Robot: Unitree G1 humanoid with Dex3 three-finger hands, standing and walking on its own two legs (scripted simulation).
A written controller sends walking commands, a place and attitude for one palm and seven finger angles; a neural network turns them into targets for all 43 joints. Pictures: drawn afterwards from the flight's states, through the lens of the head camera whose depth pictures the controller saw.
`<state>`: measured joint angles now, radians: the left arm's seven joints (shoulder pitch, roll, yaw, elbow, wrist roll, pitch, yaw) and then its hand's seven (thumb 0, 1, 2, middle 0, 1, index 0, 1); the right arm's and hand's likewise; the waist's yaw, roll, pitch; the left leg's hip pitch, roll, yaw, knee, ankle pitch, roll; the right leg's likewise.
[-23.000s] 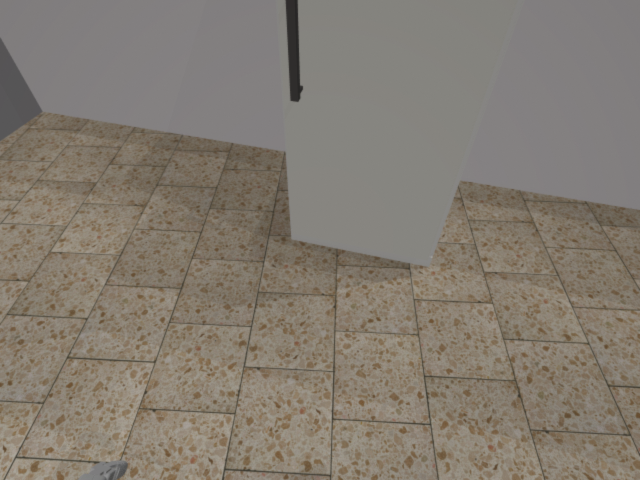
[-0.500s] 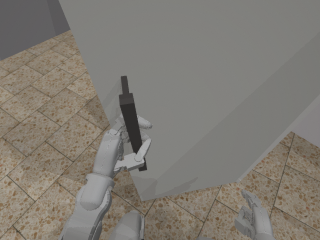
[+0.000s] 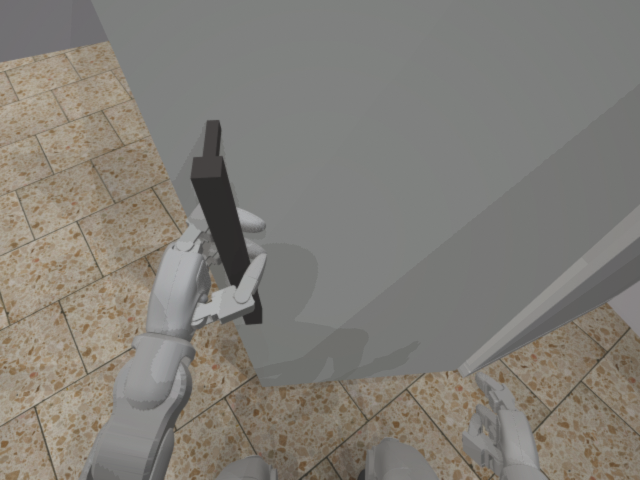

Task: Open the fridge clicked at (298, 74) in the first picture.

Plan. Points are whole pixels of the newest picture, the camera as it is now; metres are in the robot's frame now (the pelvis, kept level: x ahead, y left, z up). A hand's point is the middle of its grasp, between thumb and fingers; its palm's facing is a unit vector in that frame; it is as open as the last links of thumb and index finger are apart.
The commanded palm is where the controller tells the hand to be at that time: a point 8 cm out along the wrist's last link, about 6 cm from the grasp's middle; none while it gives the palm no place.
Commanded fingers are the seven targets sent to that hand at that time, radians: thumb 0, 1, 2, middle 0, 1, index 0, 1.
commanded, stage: walk backward, drawing the door open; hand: left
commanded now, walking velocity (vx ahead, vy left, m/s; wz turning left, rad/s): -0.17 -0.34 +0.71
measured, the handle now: (238, 245) +0.34 +0.09 +0.11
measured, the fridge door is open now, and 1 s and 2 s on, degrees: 70 78 79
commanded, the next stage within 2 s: stop walking and hold the door back in 0.18 s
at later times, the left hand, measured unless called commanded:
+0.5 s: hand (280, 370) +0.21 +0.04 +0.12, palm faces +0.36 -0.89 -0.26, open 6.2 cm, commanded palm +0.18 +0.10 +0.12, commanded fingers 0.00 0.90 0.90 -0.45 -1.40 -0.45 -1.40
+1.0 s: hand (271, 338) +0.23 +0.05 +0.13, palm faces +0.33 -0.91 -0.25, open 5.8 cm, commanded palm +0.19 +0.11 +0.12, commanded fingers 0.00 0.90 0.90 -0.45 -1.40 -0.45 -1.40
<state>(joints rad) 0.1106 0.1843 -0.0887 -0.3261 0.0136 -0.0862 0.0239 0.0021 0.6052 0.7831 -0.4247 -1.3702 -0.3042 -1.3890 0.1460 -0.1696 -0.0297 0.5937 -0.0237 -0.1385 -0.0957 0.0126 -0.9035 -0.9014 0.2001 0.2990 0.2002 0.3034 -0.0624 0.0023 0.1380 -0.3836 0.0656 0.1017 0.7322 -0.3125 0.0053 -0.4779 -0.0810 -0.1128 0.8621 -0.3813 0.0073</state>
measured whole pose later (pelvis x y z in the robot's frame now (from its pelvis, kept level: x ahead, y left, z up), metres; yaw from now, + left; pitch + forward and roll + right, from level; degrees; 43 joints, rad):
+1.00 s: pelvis -0.13 -0.21 +0.01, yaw +16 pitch -2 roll -1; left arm -0.65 0.26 0.08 0.77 -0.02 -0.14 0.03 0.00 0.61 0.83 -0.45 -1.40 -0.43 -1.40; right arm 0.29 -0.21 0.02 0.76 0.03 -0.03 -0.10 0.01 -0.91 -0.90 0.20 0.30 0.20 0.30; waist -0.02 0.07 0.10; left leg -0.30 0.05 0.04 0.80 -0.46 0.00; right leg -0.33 -0.01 -0.09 0.61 -0.23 -0.03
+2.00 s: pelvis -0.15 -0.18 +0.01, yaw +14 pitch +3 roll +0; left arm -0.57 0.26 0.09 0.80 -0.03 -0.32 -0.01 0.00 -0.21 0.37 -0.42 -1.35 -0.37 -1.35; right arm 0.32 -0.27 -0.01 0.68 0.04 -0.13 -0.03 0.01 -0.90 -0.90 0.20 0.30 0.20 0.30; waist -0.05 -0.02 -0.03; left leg -0.46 0.05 0.07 0.67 -0.26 0.00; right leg -0.45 -0.03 -0.04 0.70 -0.30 0.00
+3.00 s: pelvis -0.12 -0.16 +0.00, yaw +13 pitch +7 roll -1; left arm -0.44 0.38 0.26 0.69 -0.11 -0.32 -0.21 -0.01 -0.55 0.20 -0.25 -1.15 -0.25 -1.15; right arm 0.31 -0.25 0.01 0.63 0.04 -0.06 -0.05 0.01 -0.90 -0.90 0.20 0.30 0.20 0.30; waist -0.03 0.01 -0.06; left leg -0.55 0.04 0.05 0.77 -0.35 0.01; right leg -0.51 -0.02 -0.04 0.73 -0.35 0.01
